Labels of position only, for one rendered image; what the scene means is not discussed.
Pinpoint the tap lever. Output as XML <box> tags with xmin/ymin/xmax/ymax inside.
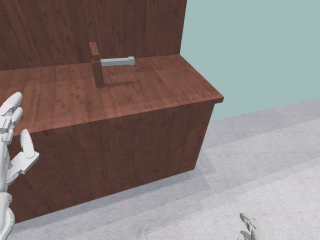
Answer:
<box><xmin>100</xmin><ymin>56</ymin><xmax>135</xmax><ymax>66</ymax></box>

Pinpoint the right robot hand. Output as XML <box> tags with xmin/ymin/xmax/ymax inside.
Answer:
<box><xmin>237</xmin><ymin>212</ymin><xmax>269</xmax><ymax>240</ymax></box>

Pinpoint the left robot hand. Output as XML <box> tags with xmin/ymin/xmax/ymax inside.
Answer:
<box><xmin>0</xmin><ymin>92</ymin><xmax>39</xmax><ymax>193</ymax></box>

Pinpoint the counter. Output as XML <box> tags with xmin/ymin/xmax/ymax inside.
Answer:
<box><xmin>0</xmin><ymin>0</ymin><xmax>224</xmax><ymax>224</ymax></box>

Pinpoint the left robot forearm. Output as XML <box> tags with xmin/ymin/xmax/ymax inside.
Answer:
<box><xmin>0</xmin><ymin>192</ymin><xmax>15</xmax><ymax>240</ymax></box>

